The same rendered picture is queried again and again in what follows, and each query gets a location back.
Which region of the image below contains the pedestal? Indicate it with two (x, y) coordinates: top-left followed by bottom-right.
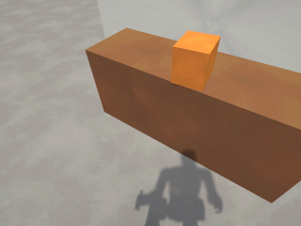
(86, 27), (301, 203)

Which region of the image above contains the carton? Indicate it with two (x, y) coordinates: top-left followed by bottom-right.
(170, 30), (221, 91)

